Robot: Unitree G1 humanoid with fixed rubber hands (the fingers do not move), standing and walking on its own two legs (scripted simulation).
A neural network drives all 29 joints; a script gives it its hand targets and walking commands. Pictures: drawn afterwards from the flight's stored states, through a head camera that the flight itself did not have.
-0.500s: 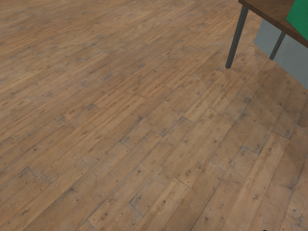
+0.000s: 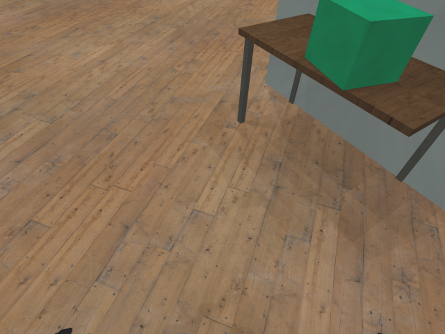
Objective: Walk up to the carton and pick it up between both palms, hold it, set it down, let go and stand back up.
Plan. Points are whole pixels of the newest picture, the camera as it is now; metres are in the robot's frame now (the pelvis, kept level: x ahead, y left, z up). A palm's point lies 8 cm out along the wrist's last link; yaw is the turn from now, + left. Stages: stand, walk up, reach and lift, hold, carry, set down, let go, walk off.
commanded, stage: walk up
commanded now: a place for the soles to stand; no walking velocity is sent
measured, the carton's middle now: (360, 39) +1.27 -0.55 +0.03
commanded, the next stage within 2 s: none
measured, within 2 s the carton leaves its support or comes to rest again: neither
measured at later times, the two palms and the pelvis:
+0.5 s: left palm (97, 257) +0.31 +0.28 -0.12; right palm (389, 273) +0.29 -0.35 -0.09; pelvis +0.22 -0.01 -0.01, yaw -17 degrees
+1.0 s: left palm (172, 154) +0.63 +0.16 -0.09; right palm (373, 284) +0.29 -0.34 -0.14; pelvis +0.39 -0.05 -0.02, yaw -31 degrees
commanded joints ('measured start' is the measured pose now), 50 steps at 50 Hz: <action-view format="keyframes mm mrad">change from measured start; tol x64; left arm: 1 -132 176 85 -125 -14 0 -34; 50 297 311 137 -17 -15 -103 111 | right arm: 1 5 -277 -95 -93 -5 -42 -5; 50 -175 -205 -51 -228 27 3 4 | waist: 1 -59 139 152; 50 149 -143 -62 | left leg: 1 260 324 -220 -423 440 163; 14 -758 -6 -150 627 -154 -30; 26 620 240 -402 -195 115 63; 44 -40 248 -15 105 666 115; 50 -784 36 -154 656 -174 -18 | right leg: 1 -377 -161 -23 -109 135 52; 8 185 -85 -226 -618 213 -10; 11 843 -333 659 -742 529 -323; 29 -513 -61 24 246 -17 -7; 50 749 -338 484 -591 991 -279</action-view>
